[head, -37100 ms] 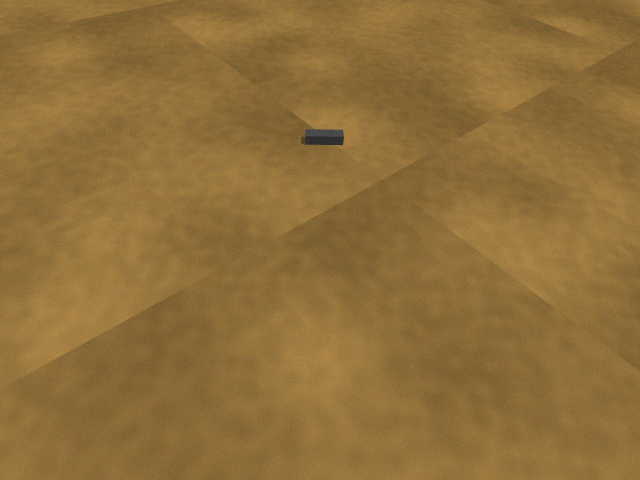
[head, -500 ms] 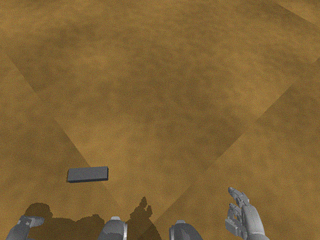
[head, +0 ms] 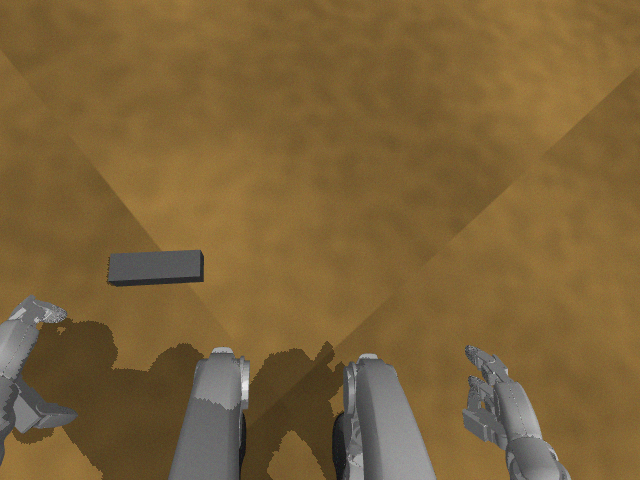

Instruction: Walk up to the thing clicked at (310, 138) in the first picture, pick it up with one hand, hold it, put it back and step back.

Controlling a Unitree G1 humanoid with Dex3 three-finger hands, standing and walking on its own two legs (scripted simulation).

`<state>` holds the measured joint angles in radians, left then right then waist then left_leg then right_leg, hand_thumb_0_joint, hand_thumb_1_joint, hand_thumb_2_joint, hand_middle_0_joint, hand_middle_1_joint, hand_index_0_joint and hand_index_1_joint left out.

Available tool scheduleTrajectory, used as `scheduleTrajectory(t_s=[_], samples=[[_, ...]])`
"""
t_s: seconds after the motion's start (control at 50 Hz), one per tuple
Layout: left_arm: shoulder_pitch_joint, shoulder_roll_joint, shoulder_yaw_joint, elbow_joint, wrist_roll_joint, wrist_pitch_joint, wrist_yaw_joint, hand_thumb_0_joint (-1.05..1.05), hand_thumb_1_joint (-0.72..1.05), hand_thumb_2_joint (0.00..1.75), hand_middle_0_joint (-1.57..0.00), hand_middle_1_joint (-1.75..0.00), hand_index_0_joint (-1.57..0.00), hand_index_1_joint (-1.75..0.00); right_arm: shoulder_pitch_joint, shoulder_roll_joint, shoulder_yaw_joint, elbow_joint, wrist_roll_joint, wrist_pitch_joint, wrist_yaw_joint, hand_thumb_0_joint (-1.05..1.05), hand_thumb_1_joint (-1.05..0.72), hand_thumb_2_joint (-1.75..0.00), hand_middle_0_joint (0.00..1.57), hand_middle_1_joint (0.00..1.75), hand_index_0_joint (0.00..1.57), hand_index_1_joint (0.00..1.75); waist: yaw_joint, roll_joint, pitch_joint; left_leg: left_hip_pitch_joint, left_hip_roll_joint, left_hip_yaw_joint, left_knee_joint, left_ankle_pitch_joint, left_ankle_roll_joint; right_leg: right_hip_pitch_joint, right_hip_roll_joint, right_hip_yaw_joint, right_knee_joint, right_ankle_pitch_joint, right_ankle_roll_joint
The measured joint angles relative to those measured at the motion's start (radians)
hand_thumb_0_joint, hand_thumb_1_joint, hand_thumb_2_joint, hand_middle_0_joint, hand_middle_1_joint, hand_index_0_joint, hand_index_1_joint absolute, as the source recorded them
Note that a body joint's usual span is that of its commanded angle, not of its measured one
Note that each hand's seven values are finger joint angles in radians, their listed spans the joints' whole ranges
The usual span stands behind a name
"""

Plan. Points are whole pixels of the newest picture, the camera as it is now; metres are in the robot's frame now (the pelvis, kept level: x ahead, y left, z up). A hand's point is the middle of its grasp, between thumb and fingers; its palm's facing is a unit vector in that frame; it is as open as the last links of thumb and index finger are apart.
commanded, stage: rise first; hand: left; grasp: from above
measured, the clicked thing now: (158, 268) +0.50 +0.33 -0.52
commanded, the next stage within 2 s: none
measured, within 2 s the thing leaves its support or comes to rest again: neither
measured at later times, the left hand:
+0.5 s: hand (81, 306) +0.36 +0.37 -0.29, palm faces -0.46 -0.18 -0.87, open 14.1 cm
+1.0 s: hand (96, 283) +0.41 +0.38 -0.35, palm faces -0.44 -0.05 -0.89, open 14.2 cm
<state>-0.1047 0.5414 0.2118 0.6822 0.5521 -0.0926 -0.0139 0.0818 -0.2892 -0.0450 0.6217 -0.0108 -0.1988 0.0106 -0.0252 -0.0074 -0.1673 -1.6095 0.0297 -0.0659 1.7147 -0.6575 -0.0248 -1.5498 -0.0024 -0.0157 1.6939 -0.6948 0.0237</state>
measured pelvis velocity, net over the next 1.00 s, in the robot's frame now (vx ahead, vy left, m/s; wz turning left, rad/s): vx -0.04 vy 0.02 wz -0.14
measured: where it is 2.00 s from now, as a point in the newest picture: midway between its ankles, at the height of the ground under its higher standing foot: outside the picture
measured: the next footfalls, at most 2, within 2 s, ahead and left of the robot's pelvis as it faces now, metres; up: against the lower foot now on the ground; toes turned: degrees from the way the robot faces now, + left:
none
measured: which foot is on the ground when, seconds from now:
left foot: down 0.00-1.00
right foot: down 0.00-1.00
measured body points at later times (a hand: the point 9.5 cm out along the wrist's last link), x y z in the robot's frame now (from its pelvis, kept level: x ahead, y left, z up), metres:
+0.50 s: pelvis -0.05 +0.01 -0.17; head +0.18 +0.06 +0.22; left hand +0.38 +0.38 -0.24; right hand +0.03 -0.27 -0.29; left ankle +0.05 +0.13 -0.51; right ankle +0.04 -0.13 -0.51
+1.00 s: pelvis -0.04 +0.02 -0.21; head +0.21 +0.09 +0.16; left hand +0.43 +0.38 -0.30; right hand +0.03 -0.27 -0.31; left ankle +0.05 +0.13 -0.51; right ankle +0.04 -0.13 -0.51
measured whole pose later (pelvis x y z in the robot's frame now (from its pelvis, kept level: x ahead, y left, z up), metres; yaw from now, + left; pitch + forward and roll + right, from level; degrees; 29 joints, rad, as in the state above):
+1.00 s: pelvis -0.04 +0.02 -0.21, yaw -8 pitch +32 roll -11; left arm -0.88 1.02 0.27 1.35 1.31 -0.42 0.28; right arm 0.07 -0.27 0.07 0.73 -0.16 0.04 0.13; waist -0.16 -0.06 -0.01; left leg -2.31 0.01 -0.18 2.40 -0.68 0.00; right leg -2.18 0.04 -0.08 2.30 -0.71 0.05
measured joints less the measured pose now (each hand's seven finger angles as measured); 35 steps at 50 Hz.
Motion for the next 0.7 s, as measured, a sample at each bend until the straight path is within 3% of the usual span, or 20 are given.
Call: scheduleTrajectory(t_s=[0.2, 0.32, 0.42, 0.52, 0.7], samples=[[-0.307, 0.133, 0.039, 0.213, 0.232, -0.141, 0.018, 0.0, -0.57, 1.03, -0.09, -1.07, -0.08, -1.08, -0.027, -0.007, 0.0, 0.074, -0.022, 0.07, 0.042, 0.01, -0.91, -0.9, 0.21, 0.3, 0.2, 0.3, 0.009, 0.003, 0.049, -0.314, 0.006, -0.03, 0.282, -0.015, -0.003, -0.308, 0.02, -0.011, 0.273, -0.012, 0.003], [-0.446, 0.225, 0.059, 0.323, 0.364, -0.239, 0.031, 0.0, -0.54, 1.04, -0.08, -1.07, -0.07, -1.07, -0.003, 0.009, 0.019, 0.107, -0.044, 0.109, 0.058, 0.01, -0.88, -0.89, 0.21, 0.3, 0.2, 0.3, -0.012, -0.009, 0.087, -0.446, 0.002, -0.058, 0.412, -0.002, -0.004, -0.428, 0.029, -0.027, 0.387, 0.005, 0.01], [-0.52, 0.288, 0.08, 0.391, 0.458, -0.312, 0.078, 0.0, -0.53, 1.05, -0.07, -1.05, -0.06, -1.06, 0.02, 0.016, 0.039, 0.123, -0.061, 0.149, 0.072, 0.01, -0.86, -0.88, 0.21, 0.3, 0.2, 0.3, -0.04, -0.015, 0.11, -0.521, -0.003, -0.076, 0.493, 0.009, 0.003, -0.489, 0.033, -0.039, 0.451, 0.016, 0.017], [-0.578, 0.338, 0.082, 0.463, 0.547, -0.333, 0.14, 0.0, -0.52, 1.05, -0.06, -1.03, -0.06, -1.03, 0.035, 0.018, 0.053, 0.133, -0.077, 0.18, 0.082, 0.01, -0.86, -0.88, 0.21, 0.3, 0.2, 0.3, -0.068, -0.018, 0.122, -0.576, -0.008, -0.085, 0.547, 0.015, 0.013, -0.53, 0.035, -0.044, 0.493, 0.02, 0.022], [-0.676, 0.397, 0.055, 0.564, 0.672, -0.334, 0.221, 0.0, -0.53, 1.05, -0.07, -0.99, -0.06, -1.0, 0.031, 0.016, 0.079, 0.135, -0.106, 0.216, 0.098, 0.0, -0.87, -0.89, 0.21, 0.3, 0.21, 0.3, -0.106, -0.031, 0.133, -0.64, -0.017, -0.094, 0.613, 0.013, 0.026, -0.575, 0.035, -0.05, 0.546, 0.012, 0.019]])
